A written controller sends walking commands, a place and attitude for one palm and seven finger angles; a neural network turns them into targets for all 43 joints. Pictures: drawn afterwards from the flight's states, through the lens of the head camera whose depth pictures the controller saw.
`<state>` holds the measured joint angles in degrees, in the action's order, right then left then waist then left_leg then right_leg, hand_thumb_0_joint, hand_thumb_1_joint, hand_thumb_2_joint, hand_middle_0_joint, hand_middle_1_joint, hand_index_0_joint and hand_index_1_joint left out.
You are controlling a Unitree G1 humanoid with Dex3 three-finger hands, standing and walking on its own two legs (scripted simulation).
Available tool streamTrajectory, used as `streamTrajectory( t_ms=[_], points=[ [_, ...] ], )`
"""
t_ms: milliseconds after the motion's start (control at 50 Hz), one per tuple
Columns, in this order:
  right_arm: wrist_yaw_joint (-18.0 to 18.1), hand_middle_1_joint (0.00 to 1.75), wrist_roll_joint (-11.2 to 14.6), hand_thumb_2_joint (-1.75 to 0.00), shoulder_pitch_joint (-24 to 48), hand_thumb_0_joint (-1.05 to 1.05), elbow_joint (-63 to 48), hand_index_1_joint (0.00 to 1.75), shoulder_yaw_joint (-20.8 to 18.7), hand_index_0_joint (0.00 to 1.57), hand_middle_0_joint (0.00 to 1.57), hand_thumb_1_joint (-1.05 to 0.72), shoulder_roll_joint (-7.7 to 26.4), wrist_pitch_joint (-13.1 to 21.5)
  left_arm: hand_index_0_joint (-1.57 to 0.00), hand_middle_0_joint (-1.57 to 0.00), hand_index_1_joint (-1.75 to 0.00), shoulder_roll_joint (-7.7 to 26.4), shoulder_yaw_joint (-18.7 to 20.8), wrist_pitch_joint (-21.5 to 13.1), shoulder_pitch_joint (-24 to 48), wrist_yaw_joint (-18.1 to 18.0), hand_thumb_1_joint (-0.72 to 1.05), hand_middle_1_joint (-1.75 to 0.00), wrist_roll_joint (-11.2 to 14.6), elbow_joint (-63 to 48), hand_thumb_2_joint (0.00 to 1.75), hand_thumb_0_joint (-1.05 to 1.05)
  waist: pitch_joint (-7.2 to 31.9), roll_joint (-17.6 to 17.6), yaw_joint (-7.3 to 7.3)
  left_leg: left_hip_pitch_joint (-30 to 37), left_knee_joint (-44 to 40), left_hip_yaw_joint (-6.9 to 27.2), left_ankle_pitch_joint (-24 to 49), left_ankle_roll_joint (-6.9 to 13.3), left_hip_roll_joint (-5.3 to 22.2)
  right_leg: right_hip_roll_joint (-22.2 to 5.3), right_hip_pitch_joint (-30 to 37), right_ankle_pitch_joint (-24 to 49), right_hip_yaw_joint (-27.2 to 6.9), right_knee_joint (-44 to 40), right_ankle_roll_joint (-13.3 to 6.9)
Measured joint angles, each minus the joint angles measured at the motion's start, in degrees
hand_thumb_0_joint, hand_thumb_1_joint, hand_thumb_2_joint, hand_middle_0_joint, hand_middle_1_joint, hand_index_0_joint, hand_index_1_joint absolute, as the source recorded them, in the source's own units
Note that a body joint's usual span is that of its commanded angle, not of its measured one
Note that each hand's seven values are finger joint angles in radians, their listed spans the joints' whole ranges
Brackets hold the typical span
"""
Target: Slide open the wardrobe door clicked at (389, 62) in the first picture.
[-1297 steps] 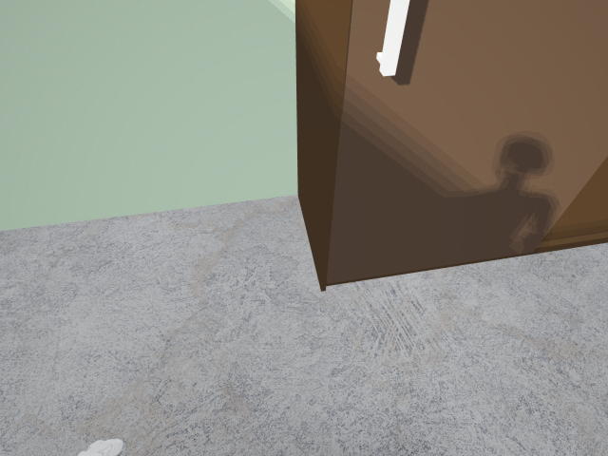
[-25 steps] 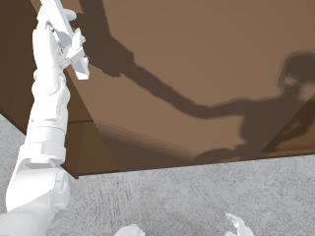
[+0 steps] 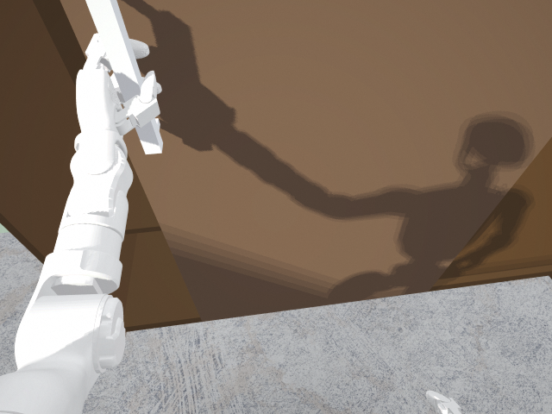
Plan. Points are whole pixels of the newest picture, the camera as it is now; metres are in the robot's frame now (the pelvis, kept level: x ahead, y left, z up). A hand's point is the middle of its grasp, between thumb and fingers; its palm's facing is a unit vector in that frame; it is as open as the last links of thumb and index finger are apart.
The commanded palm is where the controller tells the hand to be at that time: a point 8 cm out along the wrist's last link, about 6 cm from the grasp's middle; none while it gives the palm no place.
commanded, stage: loosen the grip on the handle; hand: left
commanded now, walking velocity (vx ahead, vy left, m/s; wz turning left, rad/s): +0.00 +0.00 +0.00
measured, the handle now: (134, 76) +0.49 +0.22 +0.24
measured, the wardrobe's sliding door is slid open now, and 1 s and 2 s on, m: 0.28 0.28 0.28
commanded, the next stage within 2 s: slip the hand off the handle in 0.64 s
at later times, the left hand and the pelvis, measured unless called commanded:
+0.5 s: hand (145, 97) +0.46 +0.19 +0.23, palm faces +0.27 -0.96 -0.11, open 12.9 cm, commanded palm +0.42 +0.24 +0.23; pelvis -0.02 -0.01 +0.00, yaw +0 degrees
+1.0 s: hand (141, 97) +0.46 +0.20 +0.23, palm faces +0.25 -0.96 -0.10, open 14.7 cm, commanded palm +0.43 +0.27 +0.22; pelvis +0.00 +0.00 +0.00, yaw +1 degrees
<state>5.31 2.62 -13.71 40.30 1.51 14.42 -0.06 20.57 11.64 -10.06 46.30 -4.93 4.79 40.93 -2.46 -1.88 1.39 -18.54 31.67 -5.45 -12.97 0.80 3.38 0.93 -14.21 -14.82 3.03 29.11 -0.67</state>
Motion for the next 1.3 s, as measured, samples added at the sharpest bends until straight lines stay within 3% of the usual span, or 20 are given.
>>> streamTrajectory(
  t_ms=[60, 100, 140, 200, 280, 420, 560, 960, 1300],
  points=[
    [-0.06, 0.3, -0.02, -0.9, -0.48, 0.01, 0.45, 0.3, 0.37, 0.2, 0.2, -0.9, -0.54, -0.05, -0.27, -0.46, -1.4, -0.13, -0.08, -0.12, 0.51, -0.04, 0.7, -1.4, 0.13, 1.16, 0.75, -0.05, 0.16, -0.31, -0.26, -0.06, -0.12, -0.07, 0.14, 0.05, -0.03, -0.03, -0.14, 0.07, -0.06, 0.01, 0.04],
    [-0.48, 0.3, -0.4, -0.9, -0.96, 0.01, 0.88, 0.3, 0.16, 0.21, 0.21, -0.9, -1.45, 2.24, -0.28, -0.46, -1.4, 0.61, 2.07, 0.18, 3.56, 2.56, 0.63, -1.4, -4.42, 4.47, 0.75, -0.06, -0.5, 0.5, -0.23, 0.39, -0.72, -0.26, 0.47, 0.14, -0.59, -0.59, -0.48, -0.41, -0.17, 1.14, -0.04],
    [-1.59, 0.3, -1.66, -0.9, -2.41, 0.01, 1.62, 0.3, -0.42, 0.21, 0.21, -0.9, -2.65, 5.16, -0.3, -0.48, -1.4, 1.32, 3.51, 2.1, 7.34, 4.26, 0.55, -1.4, -6.25, 9.54, 0.75, -0.06, 1.38, 1.82, 0.54, -0.85, -1.33, 0.49, 1.34, 0.09, -1.2, -1.12, -1.9, -0.72, 0.63, 1.78, -0.5],
    [-2.81, 0.3, -3.0, -0.9, -4.13, 0.01, 1.19, 0.3, -0.13, 0.21, 0.21, -0.9, -2.85, 7.84, -0.35, -0.55, -1.4, 2.32, 5.76, 3.53, 8.92, 4.25, 0.45, -1.41, -5.34, 12.56, 0.72, -0.03, 2.8, 3.2, 1.68, -0.84, -2.08, 0.83, 2.14, -0.3, -0.86, -0.71, -1.92, -0.15, 0.95, 1.17, -1.12],
    [-4.11, 0.3, -3.19, -0.9, -5.64, 0.01, 0.23, 0.3, -0.94, 0.21, 0.21, -0.9, -0.99, 9.43, -0.4, -0.54, -1.4, 4.23, 4.96, 1.77, 9.15, 1.87, 0.26, -1.4, -6.44, 13.5, 0.62, -0.01, 2.93, 3.08, 3.21, -1.94, -0.95, 1.01, 2.03, -0.59, -0.17, -0.08, -2.74, 0.23, 1.07, 1.59, -1.5],
    [-4.15, 0.3, -1.96, -0.9, -7.62, 0.01, 1.54, 0.3, -2.96, 0.21, 0.21, -0.9, 2.18, 7.72, -0.4, -0.46, -1.37, 5.54, 5.17, 1.37, 6.5, 2.37, -0.23, -1.37, -4.76, 10.22, 0.37, 0.0, 2.5, 2.91, 4.23, -2.88, -0.78, 0.82, 2.34, -0.36, 0.15, 0.3, -3.85, 0.72, 0.75, 1.74, -1.57],
    [-3.61, 0.3, -1.71, -0.9, -8.4, 0.01, 3.52, 0.3, -3.85, 0.2, 0.2, -0.9, 2.6, 6.76, -0.35, -0.41, -1.28, 5.52, 5.47, 1.7, 4.59, 1.9, -0.47, -1.31, -4.43, 7.24, 0.24, 0.0, 1.67, 2.57, 4.31, -2.97, -1.26, 0.9, 2.52, -0.38, 0.27, 0.52, -3.6, 1.3, 0.71, 0.5, -1.43],
    [-3.01, 0.3, -2.36, -0.9, -4.03, 0.01, 2.39, 0.3, -1.08, 0.21, 0.21, -0.9, -0.97, 5.22, -0.25, -0.46, -1.15, 2.23, 5.24, 1.56, 0.18, 2.29, -0.56, -1.25, -3.48, 2.65, 0.2, -0.01, 2.87, 1.36, 3.15, -0.87, -2.73, 0.71, 1.81, 0.15, -0.86, -0.46, -1.24, 0.8, 0.49, -1.31, -0.47],
    [-0.7, 0.3, -1.79, -0.9, -4.35, 0.01, 1.85, 0.3, -1.07, 0.21, 0.21, -0.9, 0.34, 2.83, -0.28, -0.56, -1.16, 6.06, 9.52, 1.35, -0.7, 6.76, -0.56, -1.21, -2.91, 4.91, 0.2, -0.01, 2.88, 1.58, 4.0, 0.34, -3.37, 0.18, 1.89, -0.66, 0.15, 0.55, -0.58, 0.96, -0.14, -1.66, -1.2]
  ],
)
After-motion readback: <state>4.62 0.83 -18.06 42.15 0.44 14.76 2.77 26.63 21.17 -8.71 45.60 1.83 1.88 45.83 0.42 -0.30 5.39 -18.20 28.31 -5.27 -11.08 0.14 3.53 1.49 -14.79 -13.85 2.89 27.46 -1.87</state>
